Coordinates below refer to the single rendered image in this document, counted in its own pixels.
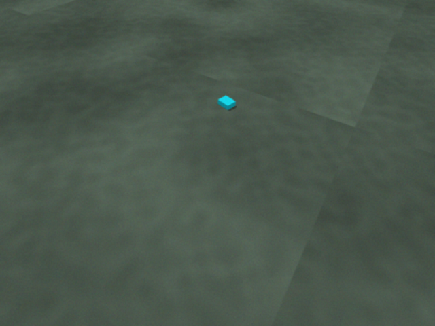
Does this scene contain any small box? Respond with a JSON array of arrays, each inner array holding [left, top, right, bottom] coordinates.
[[218, 96, 236, 110]]

